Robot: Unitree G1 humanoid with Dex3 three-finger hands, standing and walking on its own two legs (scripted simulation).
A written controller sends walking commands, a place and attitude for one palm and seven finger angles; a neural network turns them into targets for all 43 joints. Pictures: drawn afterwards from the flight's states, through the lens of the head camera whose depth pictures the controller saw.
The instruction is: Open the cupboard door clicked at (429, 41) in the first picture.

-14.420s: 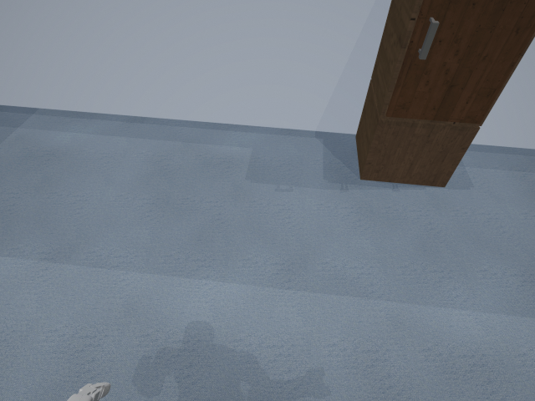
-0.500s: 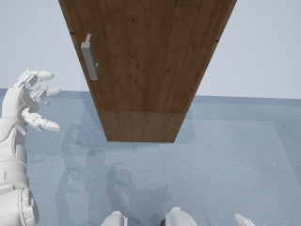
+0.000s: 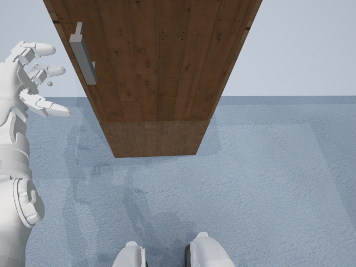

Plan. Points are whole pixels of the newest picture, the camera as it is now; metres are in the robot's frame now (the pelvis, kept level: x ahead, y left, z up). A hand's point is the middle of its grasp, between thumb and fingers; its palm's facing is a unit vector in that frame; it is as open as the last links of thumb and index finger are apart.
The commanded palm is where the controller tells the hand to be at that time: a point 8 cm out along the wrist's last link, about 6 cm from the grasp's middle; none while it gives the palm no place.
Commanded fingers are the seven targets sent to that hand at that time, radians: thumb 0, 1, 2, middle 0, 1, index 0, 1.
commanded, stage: move the hooked fingers beside the handle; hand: left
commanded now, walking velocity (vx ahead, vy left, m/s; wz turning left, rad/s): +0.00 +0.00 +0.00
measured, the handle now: (86, 55) +0.58 +0.18 +0.07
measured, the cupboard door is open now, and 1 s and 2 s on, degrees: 0 0 0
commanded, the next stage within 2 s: slide the fingers in behind the handle in 1.12 s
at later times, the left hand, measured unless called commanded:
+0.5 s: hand (59, 63) +0.54 +0.23 +0.09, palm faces -0.01 -1.00 +0.00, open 13.9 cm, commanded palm +0.52 +0.28 +0.07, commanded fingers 0.00 -0.50 0.30 -0.30 -1.20 -0.30 -1.20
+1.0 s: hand (57, 72) +0.52 +0.24 +0.08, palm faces -0.01 -1.00 +0.00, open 14.0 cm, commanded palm +0.51 +0.28 +0.07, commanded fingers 0.00 -0.50 0.30 -0.30 -1.20 -0.30 -1.20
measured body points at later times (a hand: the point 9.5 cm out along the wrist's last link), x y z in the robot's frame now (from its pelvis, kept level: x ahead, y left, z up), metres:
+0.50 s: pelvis +0.01 +0.00 -0.01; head +0.16 +0.02 +0.42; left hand +0.54 +0.29 +0.09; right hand -0.03 -0.27 -0.10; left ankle +0.00 +0.10 -0.67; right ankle +0.03 -0.13 -0.67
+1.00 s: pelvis +0.01 +0.00 +0.00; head +0.15 +0.03 +0.42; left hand +0.52 +0.29 +0.08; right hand +0.02 -0.27 -0.10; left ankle +0.00 +0.10 -0.67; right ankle +0.03 -0.13 -0.67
